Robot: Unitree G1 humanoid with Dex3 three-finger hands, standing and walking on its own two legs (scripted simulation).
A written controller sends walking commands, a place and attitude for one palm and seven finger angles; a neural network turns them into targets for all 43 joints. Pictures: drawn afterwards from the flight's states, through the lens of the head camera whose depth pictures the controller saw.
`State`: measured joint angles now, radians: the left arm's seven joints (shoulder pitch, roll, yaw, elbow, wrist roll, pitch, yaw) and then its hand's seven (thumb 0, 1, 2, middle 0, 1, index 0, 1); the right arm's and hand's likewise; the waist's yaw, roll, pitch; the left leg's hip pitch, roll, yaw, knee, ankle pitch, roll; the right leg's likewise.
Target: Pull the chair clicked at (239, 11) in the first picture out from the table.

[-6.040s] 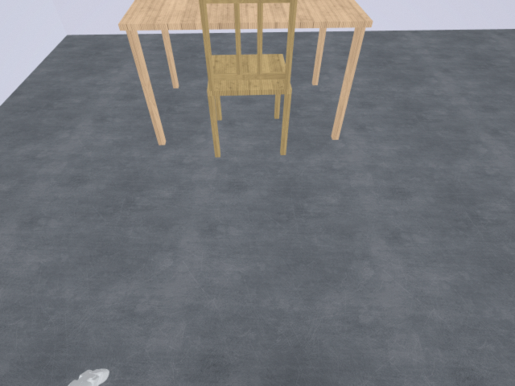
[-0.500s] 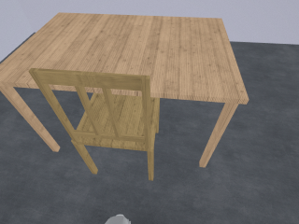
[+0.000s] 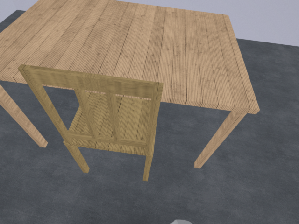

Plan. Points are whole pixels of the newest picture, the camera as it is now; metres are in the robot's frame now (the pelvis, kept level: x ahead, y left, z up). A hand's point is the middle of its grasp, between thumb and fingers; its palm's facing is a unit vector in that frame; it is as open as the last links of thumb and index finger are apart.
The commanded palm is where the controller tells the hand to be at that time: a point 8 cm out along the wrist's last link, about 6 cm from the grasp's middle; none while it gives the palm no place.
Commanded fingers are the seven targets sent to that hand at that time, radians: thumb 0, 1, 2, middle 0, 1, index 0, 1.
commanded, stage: come to a stop and stand still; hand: left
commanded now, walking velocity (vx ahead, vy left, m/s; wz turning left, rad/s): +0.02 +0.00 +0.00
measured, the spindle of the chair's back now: (88, 116) +0.47 +0.26 -0.10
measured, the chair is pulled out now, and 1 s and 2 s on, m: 0.00 0.00 0.00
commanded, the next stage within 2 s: look again from close up in 0.64 s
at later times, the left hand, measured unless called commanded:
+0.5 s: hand out of the picture +0.00 +0.10 -0.17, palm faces +0.01 -0.97 -0.23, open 7.2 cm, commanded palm none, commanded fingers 0.00 0.90 0.90 -0.20 -0.30 -0.20 -0.30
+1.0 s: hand out of the picture -0.04 +0.12 -0.19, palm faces +0.05 -0.99 -0.16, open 7.4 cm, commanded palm none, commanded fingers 0.00 0.90 0.90 -0.20 -0.30 -0.20 -0.30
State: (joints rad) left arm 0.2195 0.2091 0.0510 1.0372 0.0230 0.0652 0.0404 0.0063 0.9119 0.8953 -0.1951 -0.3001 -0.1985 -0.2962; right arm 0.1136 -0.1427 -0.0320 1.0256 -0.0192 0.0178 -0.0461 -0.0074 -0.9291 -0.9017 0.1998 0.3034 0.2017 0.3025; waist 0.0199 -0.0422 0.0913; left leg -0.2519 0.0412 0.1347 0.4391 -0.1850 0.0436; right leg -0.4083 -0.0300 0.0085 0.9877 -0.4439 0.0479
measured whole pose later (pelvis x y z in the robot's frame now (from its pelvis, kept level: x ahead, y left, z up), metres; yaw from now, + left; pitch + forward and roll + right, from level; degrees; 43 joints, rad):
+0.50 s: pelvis -0.02 -0.08 +0.00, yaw +0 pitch -2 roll +0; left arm 0.23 0.16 0.00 1.11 0.00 0.01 0.04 0.01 0.95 0.89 -0.20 -0.30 -0.20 -0.30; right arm 0.32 -0.13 -0.01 1.18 -0.02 0.03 -0.03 0.01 -0.91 -0.90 0.19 0.30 0.20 0.30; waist -0.02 0.02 0.04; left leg -0.18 0.08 0.00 0.42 -0.20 -0.07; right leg -0.16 0.04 -0.07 0.45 -0.26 -0.06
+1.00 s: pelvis -0.03 -0.04 -0.01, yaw +1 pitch -2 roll -1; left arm 0.33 0.13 0.00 1.09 0.02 0.00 0.05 0.01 0.91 0.89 -0.20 -0.30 -0.20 -0.30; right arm 0.27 -0.16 -0.01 1.05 -0.02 -0.01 -0.03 0.02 -0.94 -0.90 0.19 0.30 0.20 0.30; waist 0.00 -0.01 0.00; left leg -0.25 0.00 0.04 0.56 -0.28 0.04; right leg -0.20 -0.01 -0.07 0.51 -0.28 0.00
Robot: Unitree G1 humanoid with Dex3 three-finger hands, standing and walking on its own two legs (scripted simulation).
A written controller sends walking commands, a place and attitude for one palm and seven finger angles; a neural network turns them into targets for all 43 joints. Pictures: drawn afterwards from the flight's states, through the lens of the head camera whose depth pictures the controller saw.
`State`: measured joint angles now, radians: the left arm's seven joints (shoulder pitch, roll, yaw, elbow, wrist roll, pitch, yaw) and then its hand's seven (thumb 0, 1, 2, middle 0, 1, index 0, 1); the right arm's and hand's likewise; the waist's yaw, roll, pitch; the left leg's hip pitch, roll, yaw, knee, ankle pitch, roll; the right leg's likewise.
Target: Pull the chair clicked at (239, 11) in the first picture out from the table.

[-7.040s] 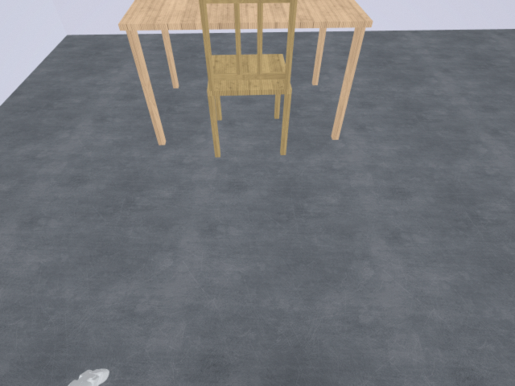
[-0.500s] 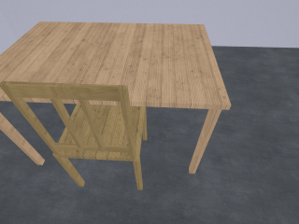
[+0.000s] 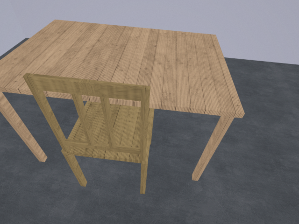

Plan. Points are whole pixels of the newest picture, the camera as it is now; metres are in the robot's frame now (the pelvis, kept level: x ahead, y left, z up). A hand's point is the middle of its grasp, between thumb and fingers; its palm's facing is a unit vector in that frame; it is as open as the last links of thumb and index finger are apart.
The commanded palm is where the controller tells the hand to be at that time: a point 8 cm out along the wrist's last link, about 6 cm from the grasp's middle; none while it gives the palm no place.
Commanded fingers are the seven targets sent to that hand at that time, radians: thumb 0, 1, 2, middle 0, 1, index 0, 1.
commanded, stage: look again from close up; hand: left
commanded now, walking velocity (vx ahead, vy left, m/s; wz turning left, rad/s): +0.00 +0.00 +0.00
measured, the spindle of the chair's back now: (84, 121) +0.50 +0.29 -0.09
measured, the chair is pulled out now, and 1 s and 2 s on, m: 0.00 0.00 0.00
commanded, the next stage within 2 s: none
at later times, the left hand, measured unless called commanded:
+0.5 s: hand out of the picture -0.02 +0.21 -0.18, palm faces +0.00 -0.99 -0.17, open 7.4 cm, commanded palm none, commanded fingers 0.00 0.90 0.90 -0.20 -0.30 -0.20 -0.30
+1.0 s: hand out of the picture -0.02 +0.18 -0.18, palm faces +0.00 -0.99 -0.14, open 7.4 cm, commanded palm none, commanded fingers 0.00 0.90 0.90 -0.20 -0.30 -0.20 -0.30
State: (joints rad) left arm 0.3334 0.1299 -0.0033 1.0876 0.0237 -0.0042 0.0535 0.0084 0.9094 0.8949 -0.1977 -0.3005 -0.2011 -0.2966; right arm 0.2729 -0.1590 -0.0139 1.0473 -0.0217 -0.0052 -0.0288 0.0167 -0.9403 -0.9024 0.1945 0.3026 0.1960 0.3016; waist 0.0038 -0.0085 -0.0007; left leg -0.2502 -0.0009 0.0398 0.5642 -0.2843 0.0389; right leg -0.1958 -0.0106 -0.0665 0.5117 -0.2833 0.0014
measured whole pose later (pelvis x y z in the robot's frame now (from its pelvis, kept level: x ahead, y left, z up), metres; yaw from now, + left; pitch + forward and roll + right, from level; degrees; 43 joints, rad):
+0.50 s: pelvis +0.00 +0.04 +0.01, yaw -1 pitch -1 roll -1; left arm 0.34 0.17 -0.02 1.09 0.02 0.00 0.04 0.01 0.91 0.90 -0.19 -0.30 -0.20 -0.30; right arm 0.29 -0.15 0.02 1.09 -0.01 -0.02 -0.02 0.01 -0.92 -0.90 0.20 0.30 0.20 0.30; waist 0.00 -0.04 0.02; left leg -0.21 -0.07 0.08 0.44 -0.22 0.10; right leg -0.19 -0.08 -0.02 0.44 -0.24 0.05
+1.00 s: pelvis +0.00 +0.03 +0.01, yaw -1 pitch -2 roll +0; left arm 0.35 0.13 -0.02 1.11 0.02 -0.01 0.05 0.01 0.91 0.90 -0.20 -0.30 -0.20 -0.30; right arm 0.30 -0.13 0.02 1.14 -0.01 -0.02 -0.02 0.01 -0.91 -0.90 0.20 0.30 0.20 0.30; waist 0.00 -0.03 0.02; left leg -0.19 -0.06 0.09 0.43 -0.22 0.09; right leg -0.17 -0.07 -0.02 0.44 -0.24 0.05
